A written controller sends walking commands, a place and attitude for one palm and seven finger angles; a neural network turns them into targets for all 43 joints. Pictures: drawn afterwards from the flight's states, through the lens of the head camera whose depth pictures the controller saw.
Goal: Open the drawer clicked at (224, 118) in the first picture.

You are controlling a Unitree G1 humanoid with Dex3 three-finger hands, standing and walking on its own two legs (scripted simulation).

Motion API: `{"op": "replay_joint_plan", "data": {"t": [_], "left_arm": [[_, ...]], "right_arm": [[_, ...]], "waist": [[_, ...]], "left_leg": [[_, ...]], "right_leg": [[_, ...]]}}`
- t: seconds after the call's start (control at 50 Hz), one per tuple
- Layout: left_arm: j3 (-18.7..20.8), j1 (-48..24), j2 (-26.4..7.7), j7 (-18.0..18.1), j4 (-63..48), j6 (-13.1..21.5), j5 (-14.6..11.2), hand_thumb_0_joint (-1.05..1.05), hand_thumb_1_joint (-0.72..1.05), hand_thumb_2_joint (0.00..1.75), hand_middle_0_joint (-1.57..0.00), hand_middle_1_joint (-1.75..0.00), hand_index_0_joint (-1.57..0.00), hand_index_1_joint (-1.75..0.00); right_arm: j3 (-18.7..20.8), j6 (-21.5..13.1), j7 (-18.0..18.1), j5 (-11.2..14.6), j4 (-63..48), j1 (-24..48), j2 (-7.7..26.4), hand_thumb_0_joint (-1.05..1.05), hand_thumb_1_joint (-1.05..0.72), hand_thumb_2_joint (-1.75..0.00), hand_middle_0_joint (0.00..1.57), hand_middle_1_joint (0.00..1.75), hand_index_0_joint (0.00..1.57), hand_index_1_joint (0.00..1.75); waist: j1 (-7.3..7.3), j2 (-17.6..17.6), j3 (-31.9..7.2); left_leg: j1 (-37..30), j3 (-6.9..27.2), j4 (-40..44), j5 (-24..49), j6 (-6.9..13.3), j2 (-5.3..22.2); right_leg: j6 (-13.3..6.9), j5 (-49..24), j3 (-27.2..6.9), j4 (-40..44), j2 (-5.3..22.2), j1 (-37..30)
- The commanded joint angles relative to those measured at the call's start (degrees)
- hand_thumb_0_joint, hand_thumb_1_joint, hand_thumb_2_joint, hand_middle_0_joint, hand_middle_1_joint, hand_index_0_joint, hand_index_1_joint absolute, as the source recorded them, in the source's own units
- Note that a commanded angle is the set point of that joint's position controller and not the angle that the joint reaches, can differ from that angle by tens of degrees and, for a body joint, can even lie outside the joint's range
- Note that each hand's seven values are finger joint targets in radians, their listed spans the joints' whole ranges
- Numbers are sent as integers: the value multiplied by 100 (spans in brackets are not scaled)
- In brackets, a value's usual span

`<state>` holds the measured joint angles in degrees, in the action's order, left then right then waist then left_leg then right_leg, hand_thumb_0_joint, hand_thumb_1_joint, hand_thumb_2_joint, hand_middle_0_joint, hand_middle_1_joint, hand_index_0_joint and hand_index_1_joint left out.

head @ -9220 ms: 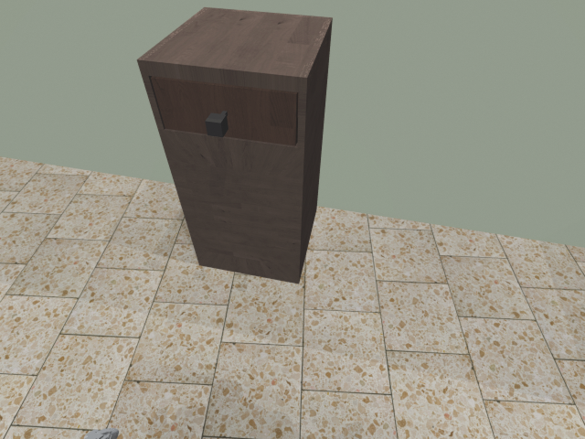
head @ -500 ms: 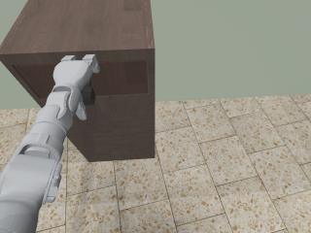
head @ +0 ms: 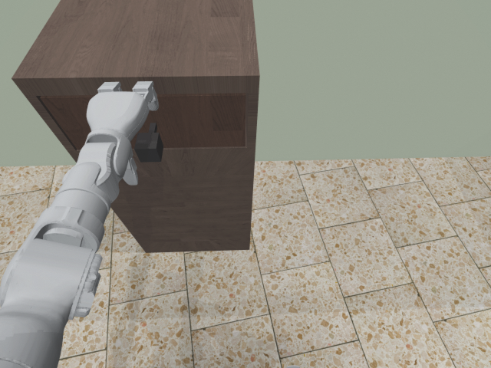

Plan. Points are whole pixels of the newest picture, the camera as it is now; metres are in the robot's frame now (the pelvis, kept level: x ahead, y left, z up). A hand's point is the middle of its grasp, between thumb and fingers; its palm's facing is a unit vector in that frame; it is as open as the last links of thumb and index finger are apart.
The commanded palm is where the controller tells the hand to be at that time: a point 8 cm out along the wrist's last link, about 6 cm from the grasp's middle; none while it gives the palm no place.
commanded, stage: move the hooked fingers above the handle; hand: left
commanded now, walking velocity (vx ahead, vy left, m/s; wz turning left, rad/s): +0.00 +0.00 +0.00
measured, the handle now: (151, 139) +0.55 +0.17 +0.00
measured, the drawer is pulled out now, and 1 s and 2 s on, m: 0.00 0.00 0.00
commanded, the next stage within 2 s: none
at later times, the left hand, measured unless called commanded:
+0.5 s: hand (120, 133) +0.51 +0.20 +0.07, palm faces -0.01 +0.01 -1.00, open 13.9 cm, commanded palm +0.48 +0.19 +0.13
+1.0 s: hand (133, 132) +0.51 +0.18 +0.07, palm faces -0.05 +0.01 -1.00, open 13.7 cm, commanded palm +0.48 +0.19 +0.12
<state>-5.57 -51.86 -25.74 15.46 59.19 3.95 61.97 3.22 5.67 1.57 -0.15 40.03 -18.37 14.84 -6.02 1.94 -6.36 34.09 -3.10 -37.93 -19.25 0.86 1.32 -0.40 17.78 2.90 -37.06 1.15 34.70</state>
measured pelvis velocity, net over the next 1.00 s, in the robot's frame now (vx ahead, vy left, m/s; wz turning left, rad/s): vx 0.01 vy -0.01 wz -0.02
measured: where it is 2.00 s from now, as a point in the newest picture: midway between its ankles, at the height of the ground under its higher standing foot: outside the picture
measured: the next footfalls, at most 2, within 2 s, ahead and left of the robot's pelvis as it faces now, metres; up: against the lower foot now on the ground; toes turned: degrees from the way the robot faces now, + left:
none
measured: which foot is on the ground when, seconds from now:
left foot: down 0.00-1.00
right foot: down 0.00-1.00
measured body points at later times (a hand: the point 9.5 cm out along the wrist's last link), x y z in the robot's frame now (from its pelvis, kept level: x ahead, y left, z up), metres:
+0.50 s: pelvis +0.01 +0.00 +0.00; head +0.10 -0.02 +0.44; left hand +0.50 +0.20 +0.12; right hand +0.01 -0.27 -0.14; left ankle -0.02 +0.11 -0.72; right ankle -0.01 -0.12 -0.72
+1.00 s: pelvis +0.01 -0.01 +0.00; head +0.08 -0.03 +0.44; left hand +0.50 +0.18 +0.12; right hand +0.03 -0.28 -0.14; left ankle -0.02 +0.11 -0.72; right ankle -0.01 -0.12 -0.72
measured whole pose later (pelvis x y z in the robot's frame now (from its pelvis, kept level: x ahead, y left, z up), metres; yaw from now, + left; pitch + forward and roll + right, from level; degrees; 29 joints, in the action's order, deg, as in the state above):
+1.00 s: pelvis +0.01 -0.01 +0.00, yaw -1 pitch +16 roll +0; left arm -3.8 -53.1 -25.4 13.4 63.5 -4.0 61.5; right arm 2.0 7.6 1.9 0.4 39.4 -18.1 14.7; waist -6.5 3.5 -7.3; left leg 33.7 -4.2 -36.8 -19.2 0.3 2.1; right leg -0.8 17.9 1.7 -37.0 0.3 35.5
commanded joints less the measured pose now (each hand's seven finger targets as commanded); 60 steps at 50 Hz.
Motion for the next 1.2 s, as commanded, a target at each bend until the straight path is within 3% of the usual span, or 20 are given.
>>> {"op": "replay_joint_plan", "data": {"t": [0.0, 0.1, 0.16, 0.26, 0.32, 0.36, 0.46, 0.56, 0.62, 0.66, 0.76, 0.8, 0.84, 0.88, 0.92, 0.94, 1.06, 1.1, 1.14, 1.18], "left_arm": [[285, -2995, -1279, 301, -526, -533, 61, 0, -50, 30, -30, -120, -30, -120], [183, -2851, -1095, -184, -662, -497, -135, 0, -50, 30, -30, -120, -30, -120], [120, -2927, -1006, -379, -1008, -167, -229, 0, -50, 30, -30, -120, -30, -120], [854, -2689, -1816, -72, -1422, 234, -79, 0, -50, 30, -30, -120, -30, -120], [977, -2376, -1899, 252, -1215, 18, 29, 0, -50, 30, -30, -120, -30, -120], [1066, -2321, -1982, 387, -1144, -175, 66, 0, -50, 30, -30, -120, -30, -120], [346, -2236, -1206, 38, -994, -563, -107, 0, -50, 30, -30, -120, -30, -120], [-261, -2620, -617, -588, -1738, -115, -396, 0, -50, 30, -30, -120, -30, -120], [-147, -2853, -770, -554, -1930, 274, -352, 0, -50, 30, -30, -120, -30, -120], [303, -2911, -1271, -317, -1881, 393, -279, 0, -50, 30, -30, -120, -30, -120], [1167, -2613, -2189, 488, -960, -149, 63, 0, -50, 30, -30, -120, -30, -120], [819, -2682, -1884, 614, -700, -552, 171, 0, -50, 30, -30, -120, -30, -120], [744, -2462, -1845, 513, -424, -871, 205, 0, -50, 30, -30, -120, -30, -120], [471, -2366, -1508, 166, -271, -1017, 48, 0, -50, 30, -30, -120, -30, -120], [672, -2234, -1802, -72, -258, -1002, -37, 0, -50, 30, -30, -120, -30, -120], [482, -2296, -1621, -178, -229, -1017, -89, 0, -50, 30, -30, -120, -30, -120], [290, -2612, -1377, -588, -1416, 74, -215, 0, -50, 30, -30, -120, -30, -120], [546, -2528, -1681, -485, -1583, 374, -153, 0, -50, 30, -30, -120, -30, -120], [487, -2791, -1560, -268, -1781, 532, -126, 0, -50, 30, -30, -120, -30, -120], [813, -2906, -1912, 37, -1634, 508, -69, 0, -50, 30, -30, -120, -30, -120]], "right_arm": [[265, -41, -1, -18, -297, -797, 877, 0, -90, -90, 20, 30, 20, 30], [322, -8, 28, -14, -418, -887, 902, 0, -90, -90, 20, 30, 20, 30], [322, 4, 83, -32, -416, -881, 894, 0, -90, -90, 20, 30, 20, 30], [295, 23, 103, -89, -392, -871, 864, 0, -90, -90, 20, 30, 20, 30], [272, 40, 57, -77, -388, -794, 831, 0, -90, -90, 20, 30, 20, 30], [282, 38, 19, -88, -382, -768, 850, 0, -90, -90, 20, 30, 20, 30], [353, 62, -13, -10, -369, -822, 887, 0, -90, -90, 20, 30, 20, 30], [404, 88, 83, 3, -359, -797, 881, 0, -90, -90, 20, 30, 20, 30], [368, 62, 135, -9, -308, -762, 831, 0, -90, -90, 20, 30, 20, 30], [331, 50, 139, -28, -292, -766, 834, 0, -90, -90, 20, 30, 20, 30], [189, 4, 102, -48, -340, -578, 815, 0, -90, -90, 20, 30, 20, 30], [172, 0, 61, -56, -393, -524, 797, 0, -90, -90, 20, 30, 20, 30], [201, 10, 38, -45, -423, -571, 843, 0, -90, -90, 20, 30, 20, 30], [250, 49, 41, 5, -460, -687, 889, 0, -90, -90, 20, 30, 20, 30], [232, 125, 94, 41, -479, -668, 941, 0, -90, -90, 20, 30, 20, 30], [213, 149, 123, 56, -499, -607, 943, 0, -90, -90, 20, 30, 20, 30], [263, 30, 263, 35, -566, -640, 860, 0, -90, -90, 20, 30, 20, 30], [285, 9, 286, 23, -519, -722, 841, 0, -90, -90, 20, 30, 20, 30], [299, -40, 256, -6, -451, -776, 787, 0, -90, -90, 20, 30, 20, 30], [309, -80, 212, -24, -359, -841, 817, 0, -90, -90, 20, 30, 20, 30]], "waist": [[-173, 192, -2179], [-179, -105, -2759], [-246, -196, -2545], [52, 153, -2539], [135, 221, -2326], [183, 163, -2496], [-24, -148, -2600], [-303, -205, -2300], [-266, 131, -2079], [-147, 181, -2059], [127, 31, -2090], [84, 194, -2245], [110, 89, -2600], [-15, -241, -2856], [15, -563, -2717], [-58, -645, -2483], [-182, -335, -2052], [-98, -57, -2139], [-119, 284, -2221], [-115, 202, -2292]], "left_leg": [[-1263, 118, 219, 2141, 138, -233], [-1576, 139, 105, 2639, 188, -194], [-1545, 160, 106, 2644, 216, -189], [-1372, 159, 103, 2882, 187, -208], [-1098, 104, 143, 2808, 147, -219], [-1068, 55, 140, 2897, 146, -219], [-1360, -12, 221, 2877, 180, -192], [-1867, 124, 239, 2789, 252, -204], [-1892, 200, 236, 2500, 227, -231], [-1727, 219, 208, 2482, 198, -247], [-829, 91, 173, 2240, 139, -318], [-769, 10, 162, 2195, 112, -309], [-876, -65, 133, 2409, 113, -282], [-1058, -81, 117, 2637, 147, -243], [-945, -103, 201, 2471, 178, -240], [-851, -123, 253, 2264, 201, -262], [-1097, -7, 282, 1923, 282, -274], [-1161, 46, 240, 1925, 267, -290], [-1282, 82, 168, 1977, 226, -289], [-1115, 105, 114, 1920, 212, -292]], "right_leg": [[-150, -1689, -88, 250, -348, -781], [-95, -2211, -143, 259, -338, -1184], [-84, -2265, -170, 321, -332, -1176], [-151, -2363, -162, 197, -335, -1291], [-165, -2346, -92, 126, -343, -1267], [-165, -2466, -100, 119, -336, -1440], [-93, -2657, -126, 326, -333, -1603], [-61, -2466, -165, 547, -341, -1319], [-99, -2061, -171, 505, -333, -983], [-146, -1987, -163, 419, -335, -990], [-165, -1993, -121, 143, -321, -1252], [-146, -2071, -116, 100, -306, -1267], [-121, -2375, -127, 92, -307, -1492], [-61, -2751, -145, 147, -298, -1724], [-23, -2755, -163, 242, -284, -1896], [3, -2694, -193, 318, -266, -1881], [-31, -2257, -316, 520, -246, -1603], [-74, -2097, -318, 431, -271, -1457], [-107, -1918, -283, 367, -292, -1172], [-102, -1818, -283, 304, -304, -1145]]}}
